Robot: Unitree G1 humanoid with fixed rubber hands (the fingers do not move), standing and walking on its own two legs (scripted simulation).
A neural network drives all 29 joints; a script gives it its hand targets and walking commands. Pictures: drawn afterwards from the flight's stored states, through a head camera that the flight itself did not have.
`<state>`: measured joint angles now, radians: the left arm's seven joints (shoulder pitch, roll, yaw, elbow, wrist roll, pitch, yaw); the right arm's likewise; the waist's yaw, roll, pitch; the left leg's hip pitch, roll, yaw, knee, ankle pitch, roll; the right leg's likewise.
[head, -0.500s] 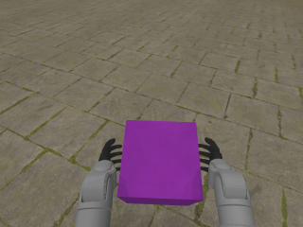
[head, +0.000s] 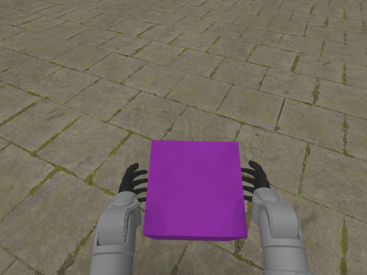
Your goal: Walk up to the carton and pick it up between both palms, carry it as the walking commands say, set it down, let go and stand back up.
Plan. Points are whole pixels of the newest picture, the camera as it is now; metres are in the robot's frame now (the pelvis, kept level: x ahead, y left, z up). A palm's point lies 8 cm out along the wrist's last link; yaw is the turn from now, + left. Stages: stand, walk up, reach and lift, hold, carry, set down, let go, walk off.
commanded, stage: carry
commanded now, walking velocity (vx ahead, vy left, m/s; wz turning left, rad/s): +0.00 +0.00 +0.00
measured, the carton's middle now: (193, 194) +0.33 +0.00 -0.03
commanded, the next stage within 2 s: hold in 1.16 s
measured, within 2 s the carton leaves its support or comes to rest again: neither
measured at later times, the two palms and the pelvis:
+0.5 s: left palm (125, 197) +0.28 +0.14 +0.05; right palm (260, 194) +0.29 -0.14 +0.05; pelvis +0.00 +0.00 +0.00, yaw +0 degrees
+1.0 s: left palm (124, 200) +0.28 +0.15 +0.04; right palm (257, 198) +0.28 -0.14 +0.04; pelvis -0.01 +0.01 +0.00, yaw +0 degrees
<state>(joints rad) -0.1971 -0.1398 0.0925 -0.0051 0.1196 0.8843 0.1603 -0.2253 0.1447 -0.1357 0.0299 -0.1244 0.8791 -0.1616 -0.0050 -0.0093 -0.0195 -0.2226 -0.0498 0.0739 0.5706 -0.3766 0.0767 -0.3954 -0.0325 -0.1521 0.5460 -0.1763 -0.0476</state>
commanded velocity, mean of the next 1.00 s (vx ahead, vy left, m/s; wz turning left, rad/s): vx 0.00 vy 0.00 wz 0.00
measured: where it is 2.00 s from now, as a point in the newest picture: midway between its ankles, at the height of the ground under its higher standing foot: outside the picture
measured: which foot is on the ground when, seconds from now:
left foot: down 0.00-1.00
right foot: down 0.00-1.00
